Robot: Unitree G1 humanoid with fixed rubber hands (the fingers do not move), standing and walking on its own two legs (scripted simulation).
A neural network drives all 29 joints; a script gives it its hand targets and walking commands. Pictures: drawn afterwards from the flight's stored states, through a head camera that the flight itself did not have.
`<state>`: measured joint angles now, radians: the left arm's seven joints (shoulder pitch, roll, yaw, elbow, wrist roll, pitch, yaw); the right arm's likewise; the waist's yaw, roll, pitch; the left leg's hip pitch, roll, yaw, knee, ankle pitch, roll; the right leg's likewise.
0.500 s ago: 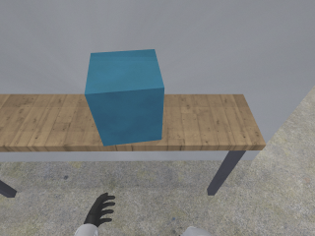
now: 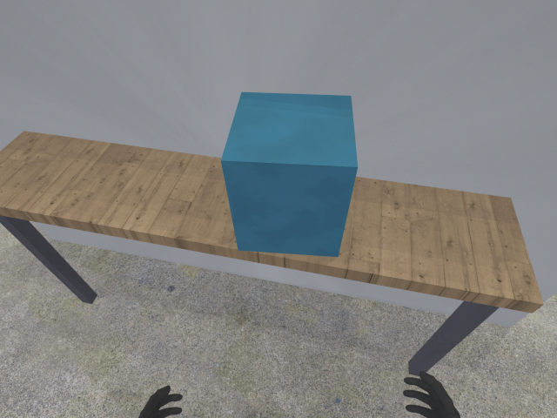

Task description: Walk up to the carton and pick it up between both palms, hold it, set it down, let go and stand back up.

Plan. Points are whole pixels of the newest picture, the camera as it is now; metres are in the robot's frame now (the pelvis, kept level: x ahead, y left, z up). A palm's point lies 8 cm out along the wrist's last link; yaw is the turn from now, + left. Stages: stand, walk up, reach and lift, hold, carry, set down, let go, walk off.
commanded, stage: walk up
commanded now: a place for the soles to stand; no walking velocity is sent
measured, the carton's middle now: (291, 177) +0.54 +0.02 +0.00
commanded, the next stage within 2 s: reach and lift in 1.54 s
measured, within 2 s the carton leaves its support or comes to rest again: neither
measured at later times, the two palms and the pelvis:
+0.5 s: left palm out of the picture +0.12 +0.23 -0.10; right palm out of the picture +0.07 -0.20 -0.12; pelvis +0.01 +0.03 +0.01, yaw -3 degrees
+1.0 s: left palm (140, 406) +0.15 +0.24 -0.11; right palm out of the picture +0.10 -0.18 -0.11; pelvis +0.03 +0.06 +0.00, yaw -5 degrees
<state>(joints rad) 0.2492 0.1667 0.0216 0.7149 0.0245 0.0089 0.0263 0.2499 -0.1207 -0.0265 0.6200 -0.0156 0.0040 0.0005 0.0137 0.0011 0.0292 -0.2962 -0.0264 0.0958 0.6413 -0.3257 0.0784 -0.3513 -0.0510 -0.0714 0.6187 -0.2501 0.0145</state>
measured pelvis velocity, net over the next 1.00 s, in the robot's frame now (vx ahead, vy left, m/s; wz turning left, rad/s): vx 0.03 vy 0.06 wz -0.08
